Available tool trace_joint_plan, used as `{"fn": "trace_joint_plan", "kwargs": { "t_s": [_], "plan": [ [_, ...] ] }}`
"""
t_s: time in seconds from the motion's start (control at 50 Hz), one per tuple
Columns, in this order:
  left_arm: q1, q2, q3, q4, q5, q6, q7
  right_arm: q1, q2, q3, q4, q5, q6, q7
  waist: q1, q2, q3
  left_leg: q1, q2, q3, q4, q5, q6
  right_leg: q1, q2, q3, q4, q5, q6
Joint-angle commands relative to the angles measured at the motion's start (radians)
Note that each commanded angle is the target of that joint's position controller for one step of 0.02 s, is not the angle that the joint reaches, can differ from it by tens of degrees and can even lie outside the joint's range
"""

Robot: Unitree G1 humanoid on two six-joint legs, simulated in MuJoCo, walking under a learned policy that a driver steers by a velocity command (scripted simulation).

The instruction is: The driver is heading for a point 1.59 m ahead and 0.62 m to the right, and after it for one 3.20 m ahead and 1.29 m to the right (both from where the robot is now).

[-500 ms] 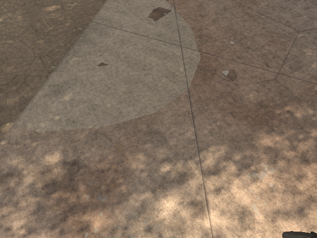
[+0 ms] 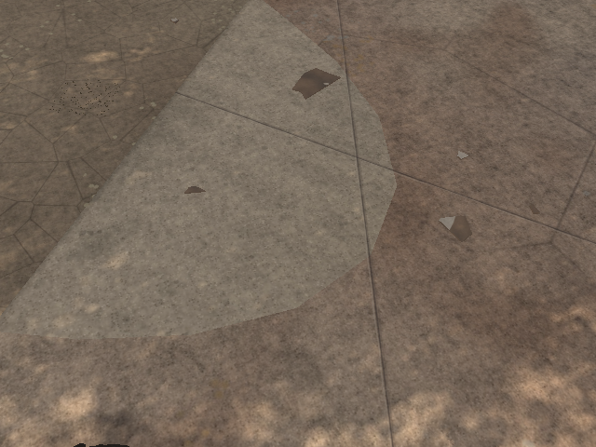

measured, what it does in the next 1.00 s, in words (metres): walks ahead, turning right: right foot, then left foot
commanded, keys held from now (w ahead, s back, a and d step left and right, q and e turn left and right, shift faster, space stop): w+e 0.98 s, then w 0.02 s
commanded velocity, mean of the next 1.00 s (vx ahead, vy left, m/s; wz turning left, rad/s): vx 0.50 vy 0.00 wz -0.47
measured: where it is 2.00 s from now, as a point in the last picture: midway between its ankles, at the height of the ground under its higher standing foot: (454, 239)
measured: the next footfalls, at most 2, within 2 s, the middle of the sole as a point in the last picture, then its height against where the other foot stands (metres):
right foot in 0.12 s outside the picture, level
left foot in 0.62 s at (280, 410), level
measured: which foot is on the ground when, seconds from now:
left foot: down 0.00-0.12, up 0.14-0.60, down 0.62-1.00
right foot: up 0.00-0.10, down 0.12-0.62, up 0.64-1.00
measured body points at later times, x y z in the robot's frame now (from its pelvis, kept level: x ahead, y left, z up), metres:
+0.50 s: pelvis +0.29 -0.06 +0.00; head +0.32 -0.08 +0.45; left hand +0.39 +0.21 -0.11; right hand +0.45 -0.35 -0.07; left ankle +0.51 +0.06 -0.69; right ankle +0.21 -0.13 -0.74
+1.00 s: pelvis +0.55 -0.12 +0.00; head +0.58 -0.14 +0.45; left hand +0.86 -0.02 -0.08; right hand +0.41 -0.38 -0.12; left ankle +0.53 +0.02 -0.74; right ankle +0.61 -0.34 -0.69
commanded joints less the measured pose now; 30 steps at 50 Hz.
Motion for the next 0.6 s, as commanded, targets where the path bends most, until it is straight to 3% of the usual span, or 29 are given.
{"fn": "trace_joint_plan", "kwargs": {
  "t_s": [0.02,0.06,0.08,0.1,0.12,0.14,0.16,0.18,0.2,0.22,0.24,0.26,0.32,0.36,0.44,0.5,0.54,0.58,0.6],
  "plan": [
    [-0.141,0.091,0.018,-0.110,-0.008,-0.020,-0.017,0.064,-0.168,-0.048,-0.003,0.000,-0.005,-0.005,-0.032,0.117,0.046,0.059,0.331,-0.112,-0.056,0.327,0.130,-0.058,0.006,-0.007,-0.036,-0.069,-0.049],
    [-0.113,0.097,0.020,-0.114,-0.009,-0.020,-0.029,0.054,-0.177,-0.052,0.008,0.002,0.005,-0.011,-0.010,0.126,0.032,0.120,0.348,-0.085,-0.008,0.470,0.107,-0.037,0.026,-0.019,-0.049,-0.162,-0.081],
    [-0.067,0.111,0.028,-0.106,-0.008,-0.019,-0.030,0.035,-0.184,-0.054,0.005,0.000,0.009,-0.015,0.018,0.137,-0.002,0.127,0.338,-0.058,0.045,0.638,0.090,0.041,0.057,-0.043,-0.051,-0.202,-0.099],
    [0.023,0.134,0.043,-0.083,-0.005,-0.016,-0.027,0.014,-0.189,-0.053,0.000,-0.003,0.016,-0.019,0.070,0.137,-0.069,0.118,0.310,-0.016,0.159,0.827,0.070,0.180,0.100,-0.081,-0.064,-0.198,-0.122],
    [0.158,0.174,0.066,-0.050,-0.001,-0.013,-0.021,0.004,-0.176,-0.045,-0.011,-0.007,0.021,-0.026,0.135,0.112,-0.160,0.048,0.264,0.036,0.343,0.891,0.036,0.390,0.111,-0.070,-0.068,-0.146,-0.154],
    [0.299,0.255,0.087,-0.038,0.000,-0.008,-0.014,0.046,-0.139,-0.027,-0.039,-0.031,0.015,-0.033,0.161,-0.022,-0.286,-0.196,0.199,0.081,0.660,0.585,-0.015,0.697,-0.072,0.201,-0.042,-0.082,-0.244],
    [0.341,0.278,0.091,-0.023,-0.011,-0.006,-0.020,0.141,-0.048,0.000,-0.047,-0.030,-0.008,-0.018,0.108,-0.245,-0.369,-0.579,0.012,0.042,0.954,-0.233,-0.084,0.980,-0.247,0.695,-0.185,-0.318,-0.400],
    [0.349,0.190,0.071,-0.027,-0.025,-0.003,-0.018,0.053,-0.127,-0.009,-0.051,-0.002,-0.031,-0.005,0.164,-0.129,-0.335,-0.699,0.060,-0.072,1.029,-0.260,-0.070,0.996,-0.236,0.740,-0.264,-0.497,-0.363],
    [0.286,0.167,0.064,-0.043,-0.016,0.002,-0.010,-0.055,-0.155,-0.016,-0.084,0.023,-0.048,0.004,0.169,-0.067,-0.195,-0.755,0.102,-0.059,1.010,-0.170,-0.060,0.875,-0.211,0.615,-0.286,-0.469,-0.327],
    [0.240,0.163,0.062,-0.059,-0.005,0.006,-0.005,-0.111,-0.147,-0.012,-0.097,0.010,-0.059,0.002,0.150,0.027,-0.120,-0.736,0.136,-0.043,0.951,-0.109,-0.056,0.746,-0.175,0.526,-0.299,-0.372,-0.309],
    [0.204,0.150,0.057,-0.070,0.001,0.009,-0.001,-0.125,-0.145,-0.017,-0.102,-0.011,-0.063,-0.001,0.117,0.057,-0.075,-0.693,0.161,-0.038,0.873,-0.067,-0.063,0.641,-0.147,0.463,-0.313,-0.259,-0.304],
    [0.186,0.139,0.052,-0.081,0.009,0.009,0.003,-0.110,-0.139,-0.020,-0.105,-0.021,-0.060,-0.002,0.086,0.031,-0.072,-0.634,0.176,-0.040,0.828,-0.043,-0.072,0.579,-0.117,0.422,-0.330,-0.175,-0.302],
    [0.182,0.145,0.055,-0.086,0.000,0.011,0.016,-0.086,-0.109,-0.015,-0.102,-0.026,-0.039,-0.007,0.057,-0.005,-0.057,-0.597,0.181,-0.010,0.709,-0.026,-0.114,0.476,-0.085,0.340,-0.359,-0.048,-0.314],
    [0.204,0.171,0.064,-0.078,-0.005,0.014,0.029,-0.148,-0.088,-0.006,-0.119,-0.027,-0.032,-0.012,0.072,-0.001,-0.033,-0.599,0.169,0.006,0.588,0.078,-0.140,0.425,-0.060,0.292,-0.371,-0.022,-0.302],
    [0.262,0.177,0.069,-0.054,-0.016,0.032,0.047,-0.293,-0.057,0.006,-0.143,-0.018,-0.043,-0.003,0.127,-0.023,-0.027,-0.487,0.113,0.015,0.322,0.334,-0.154,0.367,0.002,0.243,-0.343,-0.077,-0.237],
    [0.312,0.172,0.070,-0.037,-0.022,0.045,0.052,-0.363,-0.074,0.000,-0.159,-0.003,-0.055,0.010,0.148,-0.031,-0.026,-0.451,0.087,-0.004,0.228,0.350,-0.144,0.420,-0.020,0.310,-0.295,-0.137,-0.223],
    [0.315,0.168,0.071,-0.036,-0.021,0.053,0.056,-0.364,-0.098,-0.011,-0.159,0.001,-0.063,0.015,0.135,-0.047,-0.028,-0.431,0.084,-0.025,0.179,0.291,-0.124,0.488,-0.043,0.373,-0.243,-0.156,-0.209],
    [0.289,0.165,0.074,-0.043,-0.018,0.059,0.056,-0.293,-0.123,-0.026,-0.141,0.004,-0.071,0.013,0.088,-0.076,-0.042,-0.333,0.088,-0.017,0.140,0.233,-0.087,0.507,-0.048,0.406,-0.175,-0.108,-0.188],
    [0.275,0.141,0.066,-0.053,-0.014,0.058,0.053,-0.203,-0.148,-0.040,-0.121,-0.003,-0.075,0.006,0.038,-0.069,-0.097,-0.184,0.108,-0.013,0.106,0.243,-0.053,0.481,-0.006,0.379,-0.081,-0.058,-0.160]
  ]
}}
